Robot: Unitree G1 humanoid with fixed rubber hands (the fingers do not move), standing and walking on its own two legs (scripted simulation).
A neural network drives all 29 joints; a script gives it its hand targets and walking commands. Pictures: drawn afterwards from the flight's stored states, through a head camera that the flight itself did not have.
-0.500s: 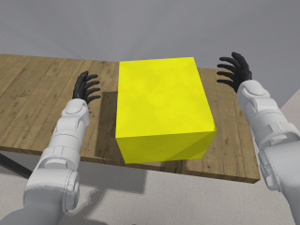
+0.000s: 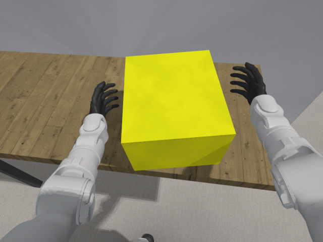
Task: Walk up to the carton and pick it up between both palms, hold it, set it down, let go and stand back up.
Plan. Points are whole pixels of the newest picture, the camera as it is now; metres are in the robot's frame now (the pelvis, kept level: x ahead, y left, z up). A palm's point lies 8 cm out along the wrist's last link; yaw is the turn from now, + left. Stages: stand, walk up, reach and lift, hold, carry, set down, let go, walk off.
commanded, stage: reach and lift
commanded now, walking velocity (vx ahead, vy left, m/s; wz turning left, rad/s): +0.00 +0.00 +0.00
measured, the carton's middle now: (172, 109) +0.45 +0.07 +0.01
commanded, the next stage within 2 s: none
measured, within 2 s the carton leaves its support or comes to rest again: leaves its support in 1.86 s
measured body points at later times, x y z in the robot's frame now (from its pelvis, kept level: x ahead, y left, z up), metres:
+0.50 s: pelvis +0.00 +0.00 +0.00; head +0.08 +0.01 +0.44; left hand +0.41 +0.24 +0.04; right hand +0.49 -0.09 +0.08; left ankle +0.03 +0.15 -0.73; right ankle -0.01 -0.11 -0.73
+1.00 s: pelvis +0.00 +0.01 +0.00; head +0.08 +0.01 +0.45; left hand +0.41 +0.24 +0.04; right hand +0.49 -0.09 +0.08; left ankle +0.03 +0.15 -0.73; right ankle -0.01 -0.11 -0.73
